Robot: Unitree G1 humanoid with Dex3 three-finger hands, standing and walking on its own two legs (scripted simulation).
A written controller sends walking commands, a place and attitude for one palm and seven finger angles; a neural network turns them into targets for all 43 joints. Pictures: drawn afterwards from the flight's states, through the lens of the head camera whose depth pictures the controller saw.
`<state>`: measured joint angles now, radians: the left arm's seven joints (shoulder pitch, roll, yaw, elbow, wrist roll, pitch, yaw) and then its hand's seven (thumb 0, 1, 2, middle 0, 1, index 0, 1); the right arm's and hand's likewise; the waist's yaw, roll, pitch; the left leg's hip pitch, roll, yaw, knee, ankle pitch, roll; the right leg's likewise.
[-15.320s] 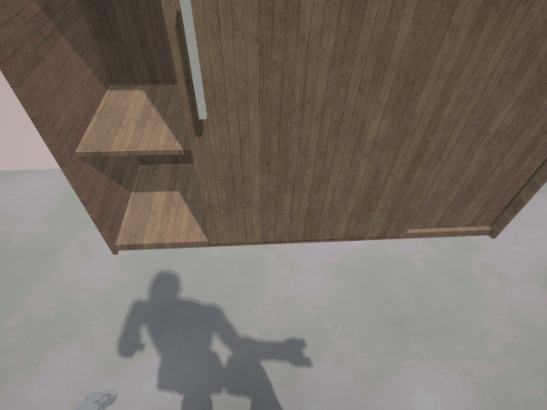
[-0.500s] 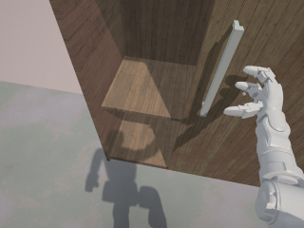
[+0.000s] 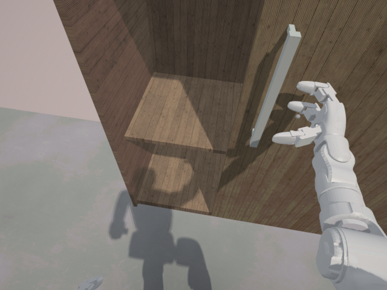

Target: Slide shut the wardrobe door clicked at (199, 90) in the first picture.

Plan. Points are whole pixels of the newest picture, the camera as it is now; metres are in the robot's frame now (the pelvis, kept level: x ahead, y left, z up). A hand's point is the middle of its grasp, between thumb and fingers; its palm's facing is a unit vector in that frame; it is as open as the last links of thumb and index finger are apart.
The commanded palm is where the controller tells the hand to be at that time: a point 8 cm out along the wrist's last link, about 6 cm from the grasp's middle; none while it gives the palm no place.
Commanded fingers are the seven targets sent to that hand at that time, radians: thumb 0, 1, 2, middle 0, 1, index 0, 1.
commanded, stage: feel for the door with the fingertips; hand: right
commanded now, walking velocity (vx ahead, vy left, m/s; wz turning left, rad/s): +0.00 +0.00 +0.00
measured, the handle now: (269, 96) +0.53 -0.10 +0.12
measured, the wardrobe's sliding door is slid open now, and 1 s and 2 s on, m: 0.41 0.40 0.40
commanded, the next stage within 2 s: slide the fingers in behind the handle in 1.02 s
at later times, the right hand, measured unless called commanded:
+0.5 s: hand (281, 113) +0.46 -0.12 +0.14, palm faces +0.07 +1.00 +0.00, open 14.0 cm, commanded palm +0.43 -0.18 +0.14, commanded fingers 0.00 0.50 -0.30 0.30 1.20 0.30 1.20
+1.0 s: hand (285, 104) +0.48 -0.13 +0.14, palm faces +0.05 +1.00 +0.00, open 14.0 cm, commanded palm +0.46 -0.18 +0.14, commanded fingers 0.00 0.50 -0.30 0.30 1.20 0.30 1.20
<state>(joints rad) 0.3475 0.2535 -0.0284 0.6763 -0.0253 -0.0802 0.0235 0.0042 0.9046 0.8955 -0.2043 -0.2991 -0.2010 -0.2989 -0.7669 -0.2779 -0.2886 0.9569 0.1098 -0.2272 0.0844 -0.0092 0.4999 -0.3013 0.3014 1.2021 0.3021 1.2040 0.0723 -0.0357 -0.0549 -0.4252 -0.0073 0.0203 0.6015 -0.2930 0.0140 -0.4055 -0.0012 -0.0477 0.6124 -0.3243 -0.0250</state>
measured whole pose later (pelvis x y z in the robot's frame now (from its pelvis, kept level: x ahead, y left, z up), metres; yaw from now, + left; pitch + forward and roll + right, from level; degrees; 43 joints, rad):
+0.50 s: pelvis +0.00 +0.01 +0.00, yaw +0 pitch +7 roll +0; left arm 0.34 0.25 -0.02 0.68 -0.02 -0.08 0.02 0.00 0.91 0.90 -0.20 -0.30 -0.20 -0.30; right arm -0.78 -0.24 -0.28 0.95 0.09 -0.22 0.01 -0.01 0.50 -0.30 0.30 1.20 0.30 1.20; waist 0.09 -0.03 -0.05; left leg -0.43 -0.02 0.02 0.60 -0.29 0.03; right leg -0.41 -0.01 -0.05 0.61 -0.32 -0.01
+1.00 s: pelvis +0.00 +0.00 +0.00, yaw +0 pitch +9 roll +0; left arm 0.39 0.27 -0.01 0.70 -0.01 -0.07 0.02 0.00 0.91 0.90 -0.20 -0.30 -0.20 -0.30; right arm -0.90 -0.30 -0.29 1.09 0.09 -0.27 0.05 -0.01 0.50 -0.30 0.31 1.21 0.30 1.20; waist 0.11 -0.03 -0.06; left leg -0.49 -0.01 0.02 0.62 -0.30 0.02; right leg -0.47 -0.01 -0.04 0.64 -0.33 -0.02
